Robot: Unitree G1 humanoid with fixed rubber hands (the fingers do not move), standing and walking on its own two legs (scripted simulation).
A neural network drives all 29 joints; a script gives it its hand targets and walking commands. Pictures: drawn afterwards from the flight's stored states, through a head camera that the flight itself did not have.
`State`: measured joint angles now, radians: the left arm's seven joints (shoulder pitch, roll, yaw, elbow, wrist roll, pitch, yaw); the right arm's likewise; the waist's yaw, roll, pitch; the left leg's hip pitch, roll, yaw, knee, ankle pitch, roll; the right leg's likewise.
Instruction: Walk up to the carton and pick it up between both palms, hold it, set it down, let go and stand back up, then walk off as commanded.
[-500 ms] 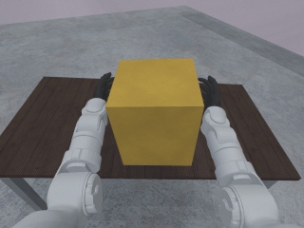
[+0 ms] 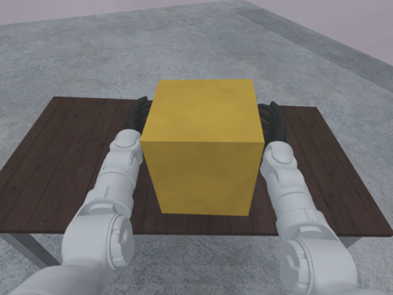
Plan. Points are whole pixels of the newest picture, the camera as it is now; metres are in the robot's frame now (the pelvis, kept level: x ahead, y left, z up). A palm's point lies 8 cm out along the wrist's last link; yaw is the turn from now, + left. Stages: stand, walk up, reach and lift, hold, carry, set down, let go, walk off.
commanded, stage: set down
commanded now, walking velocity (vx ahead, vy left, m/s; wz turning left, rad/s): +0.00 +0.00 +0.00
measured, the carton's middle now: (204, 149) +0.41 -0.02 +0.07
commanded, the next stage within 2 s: none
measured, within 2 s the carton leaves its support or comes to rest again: neither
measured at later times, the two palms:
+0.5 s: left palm (134, 134) +0.43 +0.14 +0.10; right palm (270, 144) +0.39 -0.16 +0.12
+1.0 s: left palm (141, 137) +0.44 +0.13 +0.08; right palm (269, 151) +0.39 -0.16 +0.09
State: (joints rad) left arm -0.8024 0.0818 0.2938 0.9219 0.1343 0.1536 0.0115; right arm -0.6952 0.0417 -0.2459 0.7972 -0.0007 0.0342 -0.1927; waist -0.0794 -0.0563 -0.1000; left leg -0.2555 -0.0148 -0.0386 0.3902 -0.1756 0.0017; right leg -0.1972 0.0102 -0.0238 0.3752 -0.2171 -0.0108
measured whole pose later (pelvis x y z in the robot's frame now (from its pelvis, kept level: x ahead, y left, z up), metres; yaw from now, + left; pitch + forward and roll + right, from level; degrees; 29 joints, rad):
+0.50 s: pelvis +0.01 +0.00 +0.00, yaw +0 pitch +3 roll +0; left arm -0.83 0.08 0.36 1.05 0.13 0.05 -0.01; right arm -0.70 0.10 -0.39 0.84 -0.14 -0.03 -0.16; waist -0.08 -0.06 -0.09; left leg -0.26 -0.02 -0.03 0.39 -0.19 0.01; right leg -0.20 0.00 -0.02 0.38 -0.23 0.00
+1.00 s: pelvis +0.02 +0.01 +0.00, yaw +0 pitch +4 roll +0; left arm -0.89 0.08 0.41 1.20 0.13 -0.07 -0.03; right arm -0.70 0.14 -0.55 0.87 -0.28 -0.13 -0.12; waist -0.08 -0.06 -0.05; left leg -0.26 -0.03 -0.02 0.38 -0.19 0.01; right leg -0.21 0.00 -0.02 0.38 -0.23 0.00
